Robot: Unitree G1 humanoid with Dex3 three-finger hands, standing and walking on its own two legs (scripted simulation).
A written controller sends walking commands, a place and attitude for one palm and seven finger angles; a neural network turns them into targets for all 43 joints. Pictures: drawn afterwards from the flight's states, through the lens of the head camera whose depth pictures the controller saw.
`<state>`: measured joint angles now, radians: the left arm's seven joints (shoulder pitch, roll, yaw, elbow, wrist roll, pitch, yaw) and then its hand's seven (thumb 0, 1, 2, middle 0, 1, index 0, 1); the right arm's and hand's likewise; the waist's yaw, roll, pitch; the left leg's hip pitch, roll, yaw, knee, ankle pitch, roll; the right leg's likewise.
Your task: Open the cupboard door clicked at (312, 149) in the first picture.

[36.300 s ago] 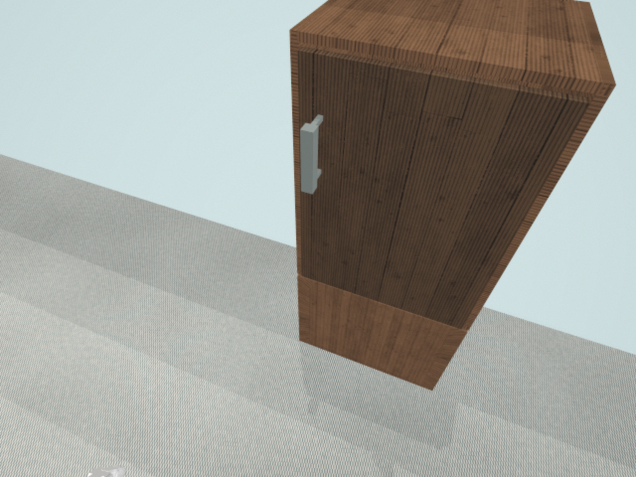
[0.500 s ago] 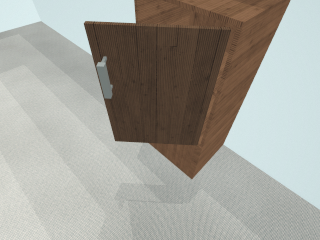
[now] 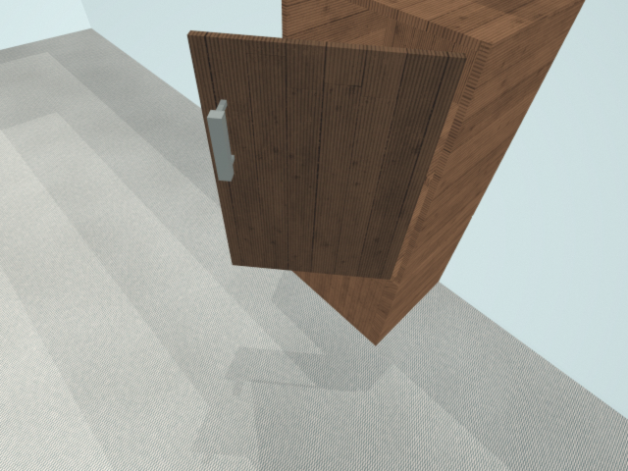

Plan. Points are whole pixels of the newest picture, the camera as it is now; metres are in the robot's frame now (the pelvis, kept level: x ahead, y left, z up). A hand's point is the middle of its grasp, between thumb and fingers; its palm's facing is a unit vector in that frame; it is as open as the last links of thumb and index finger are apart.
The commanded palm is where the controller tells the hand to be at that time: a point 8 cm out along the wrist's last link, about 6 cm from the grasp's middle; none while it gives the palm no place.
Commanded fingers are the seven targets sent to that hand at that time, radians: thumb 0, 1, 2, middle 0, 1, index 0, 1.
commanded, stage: look again from close up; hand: left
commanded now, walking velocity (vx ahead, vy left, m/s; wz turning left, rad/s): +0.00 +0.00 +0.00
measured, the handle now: (224, 140) +0.63 +0.21 +0.06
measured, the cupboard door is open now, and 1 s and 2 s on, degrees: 41 41 41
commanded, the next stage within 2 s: shuffle to correct the standing spot in 0.54 s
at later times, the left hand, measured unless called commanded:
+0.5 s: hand out of the picture +0.06 +0.20 -0.17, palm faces -0.01 -0.97 -0.24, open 7.4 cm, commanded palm none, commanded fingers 0.00 0.90 0.90 -0.20 -0.30 -0.20 -0.30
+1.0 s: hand out of the picture +0.06 +0.19 -0.19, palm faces +0.01 -0.98 -0.19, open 7.4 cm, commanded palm none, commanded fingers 0.00 0.90 0.90 -0.20 -0.30 -0.20 -0.30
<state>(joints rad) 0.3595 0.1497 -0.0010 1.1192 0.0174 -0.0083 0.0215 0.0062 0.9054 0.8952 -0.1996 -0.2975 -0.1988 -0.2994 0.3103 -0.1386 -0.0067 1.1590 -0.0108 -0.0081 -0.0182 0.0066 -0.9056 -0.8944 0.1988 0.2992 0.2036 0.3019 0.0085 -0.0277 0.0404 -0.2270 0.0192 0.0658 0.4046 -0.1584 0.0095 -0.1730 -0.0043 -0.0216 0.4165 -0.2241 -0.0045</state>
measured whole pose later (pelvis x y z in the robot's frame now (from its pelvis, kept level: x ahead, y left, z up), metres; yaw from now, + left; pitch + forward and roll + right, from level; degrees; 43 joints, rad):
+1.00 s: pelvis +0.08 +0.01 -0.01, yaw -1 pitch +0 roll +1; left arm 0.31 0.17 0.01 1.09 0.02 0.00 0.03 0.01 0.90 0.89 -0.20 -0.30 -0.20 -0.30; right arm 0.26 -0.16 0.01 1.10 -0.02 -0.03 -0.02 0.01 -0.91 -0.89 0.20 0.30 0.20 0.30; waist 0.01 -0.03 0.04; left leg -0.19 0.00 0.10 0.56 -0.37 0.03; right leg -0.15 -0.03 0.00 0.58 -0.41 0.01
